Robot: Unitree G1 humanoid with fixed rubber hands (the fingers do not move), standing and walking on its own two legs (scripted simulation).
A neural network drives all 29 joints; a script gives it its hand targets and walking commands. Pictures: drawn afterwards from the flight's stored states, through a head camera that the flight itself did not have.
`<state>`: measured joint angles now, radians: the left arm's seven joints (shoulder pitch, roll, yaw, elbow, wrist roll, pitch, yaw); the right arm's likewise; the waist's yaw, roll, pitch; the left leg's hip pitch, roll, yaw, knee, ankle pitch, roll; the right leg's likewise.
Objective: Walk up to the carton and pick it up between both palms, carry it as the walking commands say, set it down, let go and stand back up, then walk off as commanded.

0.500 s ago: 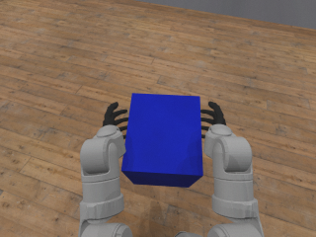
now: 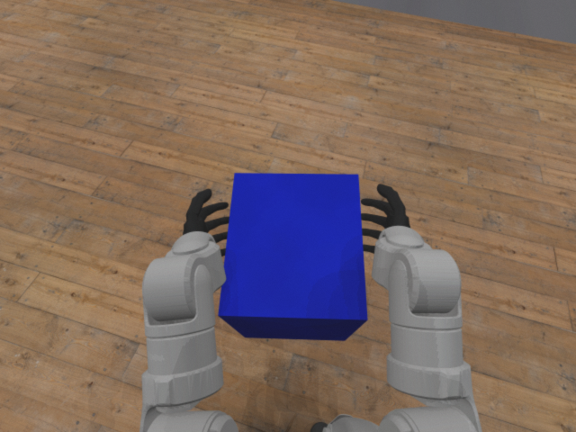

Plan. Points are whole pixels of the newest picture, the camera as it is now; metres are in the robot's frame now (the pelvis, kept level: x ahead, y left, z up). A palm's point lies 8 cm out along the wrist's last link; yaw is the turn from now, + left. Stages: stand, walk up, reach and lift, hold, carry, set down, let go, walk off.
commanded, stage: carry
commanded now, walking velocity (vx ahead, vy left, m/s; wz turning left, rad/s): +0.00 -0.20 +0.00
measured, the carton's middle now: (295, 265) +0.34 +0.02 +0.01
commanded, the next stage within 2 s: none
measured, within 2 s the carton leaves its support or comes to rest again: neither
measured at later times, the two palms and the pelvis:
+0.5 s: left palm (233, 288) +0.25 +0.09 +0.10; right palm (449, 287) +0.26 -0.15 +0.11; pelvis -0.06 -0.04 +0.00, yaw -1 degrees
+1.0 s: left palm (263, 345) +0.19 +0.05 +0.12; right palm (509, 336) +0.20 -0.19 +0.13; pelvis -0.11 -0.09 +0.00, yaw +1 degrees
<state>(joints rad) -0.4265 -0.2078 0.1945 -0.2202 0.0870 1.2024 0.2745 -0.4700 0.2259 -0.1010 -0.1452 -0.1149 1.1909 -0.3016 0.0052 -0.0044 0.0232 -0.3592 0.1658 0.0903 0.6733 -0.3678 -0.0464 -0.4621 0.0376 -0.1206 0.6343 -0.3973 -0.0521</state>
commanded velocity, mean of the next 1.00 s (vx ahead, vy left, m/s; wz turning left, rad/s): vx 0.00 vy -0.11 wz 0.00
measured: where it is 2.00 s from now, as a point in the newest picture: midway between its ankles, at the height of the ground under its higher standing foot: outside the picture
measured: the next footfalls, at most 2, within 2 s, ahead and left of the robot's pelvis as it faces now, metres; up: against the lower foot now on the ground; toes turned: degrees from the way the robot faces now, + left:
left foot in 0.80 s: -0.08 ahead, +0.06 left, +0.01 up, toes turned +7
right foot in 1.54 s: -0.01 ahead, -0.21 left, +0.00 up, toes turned -1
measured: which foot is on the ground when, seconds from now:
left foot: down 0.00-0.56, up 0.58-0.78, down 0.80-1.00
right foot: down 0.00-1.00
